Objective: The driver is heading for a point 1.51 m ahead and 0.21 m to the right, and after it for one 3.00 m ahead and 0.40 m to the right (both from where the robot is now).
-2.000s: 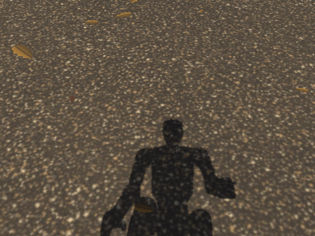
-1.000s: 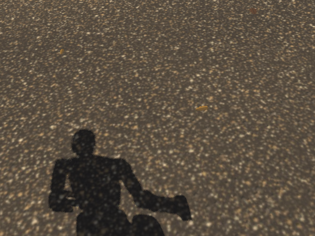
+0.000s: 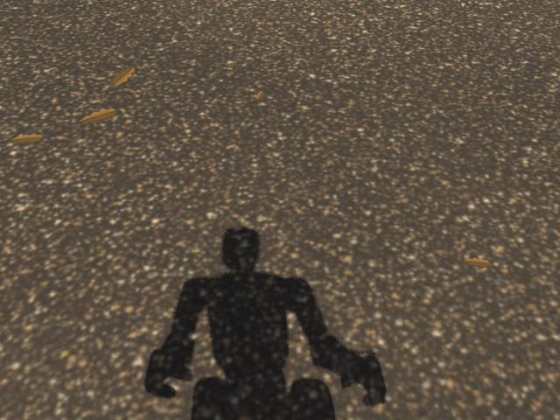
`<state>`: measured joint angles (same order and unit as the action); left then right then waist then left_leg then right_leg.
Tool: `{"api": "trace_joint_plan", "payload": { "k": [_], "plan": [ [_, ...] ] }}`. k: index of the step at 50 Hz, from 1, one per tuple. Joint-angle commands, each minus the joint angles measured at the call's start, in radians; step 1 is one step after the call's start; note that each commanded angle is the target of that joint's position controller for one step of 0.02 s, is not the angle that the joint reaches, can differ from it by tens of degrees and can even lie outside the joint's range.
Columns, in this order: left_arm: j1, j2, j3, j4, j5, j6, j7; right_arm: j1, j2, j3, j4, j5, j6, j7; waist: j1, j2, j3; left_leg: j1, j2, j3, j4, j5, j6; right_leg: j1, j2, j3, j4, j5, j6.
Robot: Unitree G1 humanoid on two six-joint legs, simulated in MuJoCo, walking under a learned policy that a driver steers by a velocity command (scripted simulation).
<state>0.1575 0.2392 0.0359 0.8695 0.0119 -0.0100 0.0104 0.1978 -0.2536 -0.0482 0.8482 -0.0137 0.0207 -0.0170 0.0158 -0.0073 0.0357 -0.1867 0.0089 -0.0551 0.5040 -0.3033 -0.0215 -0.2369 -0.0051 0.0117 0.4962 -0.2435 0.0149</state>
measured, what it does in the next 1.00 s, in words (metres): stands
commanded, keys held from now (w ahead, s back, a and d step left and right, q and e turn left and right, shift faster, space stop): no key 0.90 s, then w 0.10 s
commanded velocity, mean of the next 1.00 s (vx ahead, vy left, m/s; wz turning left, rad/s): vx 0.01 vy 0.00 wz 0.01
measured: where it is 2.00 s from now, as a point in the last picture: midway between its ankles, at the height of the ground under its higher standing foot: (300, 417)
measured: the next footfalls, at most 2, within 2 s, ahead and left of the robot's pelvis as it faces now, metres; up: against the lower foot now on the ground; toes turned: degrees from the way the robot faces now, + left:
left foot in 1.58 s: +0.42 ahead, +0.12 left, +0.00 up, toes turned +1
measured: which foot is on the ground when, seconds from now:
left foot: down 0.00-1.00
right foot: down 0.00-1.00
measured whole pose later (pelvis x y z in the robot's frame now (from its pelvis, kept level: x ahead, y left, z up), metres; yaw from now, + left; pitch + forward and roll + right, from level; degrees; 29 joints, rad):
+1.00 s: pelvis +0.00 +0.01 +0.00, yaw -1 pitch -1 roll +0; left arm 0.23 0.21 0.03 1.11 -0.01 0.00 0.04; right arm 0.29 -0.21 -0.01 1.06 0.01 -0.01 -0.04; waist 0.00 0.00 0.02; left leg -0.19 0.00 -0.04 0.55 -0.37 0.01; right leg -0.26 -0.01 0.03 0.58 -0.35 0.00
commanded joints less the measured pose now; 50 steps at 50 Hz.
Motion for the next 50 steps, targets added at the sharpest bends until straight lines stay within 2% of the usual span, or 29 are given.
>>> {"api": "trace_joint_plan", "payload": {
  "k": [1, 11, 22, 45, 46, 47, 49, 50],
  "plan": [
    [-0.016, 0.118, 0.030, -0.034, -0.002, 0.001, 0.012, -0.018, -0.114, -0.020, -0.035, -0.001, -0.034, -0.002, 0.005, 0.080, -0.022, -0.080, 0.054, -0.055, -0.116, 0.101, 0.035, 0.067, -0.032, 0.025, -0.039, 0.115, -0.019],
    [-0.001, 0.117, 0.030, 0.060, -0.007, 0.006, 0.019, 0.007, -0.101, -0.007, 0.030, 0.005, -0.040, -0.011, -0.004, 0.019, -0.012, -0.061, 0.032, -0.035, -0.102, 0.123, 0.037, 0.068, -0.030, 0.023, -0.047, 0.139, -0.004],
    [0.020, 0.115, 0.023, 0.139, -0.010, 0.008, 0.028, 0.030, -0.085, 0.003, 0.096, 0.007, -0.037, -0.013, -0.005, 0.014, -0.011, -0.050, 0.013, -0.010, -0.100, 0.143, 0.034, 0.065, -0.029, 0.020, -0.051, 0.143, -0.006],
    [0.071, 0.081, 0.004, 0.214, -0.013, 0.012, 0.034, 0.105, -0.058, 0.022, 0.183, 0.011, -0.036, -0.021, -0.008, 0.007, 0.011, -0.067, -0.001, 0.014, -0.105, 0.118, 0.027, 0.046, -0.019, 0.012, -0.059, 0.117, -0.010],
    [0.091, 0.069, 0.001, 0.225, -0.013, 0.013, 0.035, 0.126, -0.049, 0.025, 0.195, 0.011, -0.035, -0.022, -0.008, 0.011, -0.011, -0.059, -0.009, 0.022, -0.113, 0.016, 0.031, 0.054, -0.006, -0.001, -0.059, 0.017, -0.012],
    [0.096, 0.074, 0.003, 0.228, -0.018, 0.015, 0.036, 0.132, -0.060, 0.020, 0.198, 0.017, -0.032, -0.025, -0.010, 0.018, 0.005, -0.078, -0.020, 0.024, -0.112, -0.152, 0.045, 0.031, 0.016, -0.020, -0.039, -0.148, -0.021],
    [0.086, 0.086, 0.008, 0.215, -0.024, 0.008, 0.038, 0.128, -0.089, 0.010, 0.182, 0.025, -0.033, -0.029, -0.016, 0.038, 0.085, -0.149, 0.005, -0.025, -0.133, -0.434, 0.090, -0.074, 0.026, -0.018, -0.008, -0.406, -0.049],
    [0.076, 0.075, 0.006, 0.205, -0.025, -0.005, 0.035, 0.140, -0.094, 0.008, 0.178, 0.030, -0.042, -0.027, -0.022, 0.052, 0.115, -0.161, 0.038, -0.074, -0.153, -0.484, 0.114, -0.115, 0.019, -0.009, 0.010, -0.418, -0.060]
  ]
}}
Over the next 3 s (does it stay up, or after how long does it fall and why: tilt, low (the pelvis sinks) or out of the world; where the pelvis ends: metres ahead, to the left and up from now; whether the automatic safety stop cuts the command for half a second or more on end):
stays up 1.04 -0.10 0.01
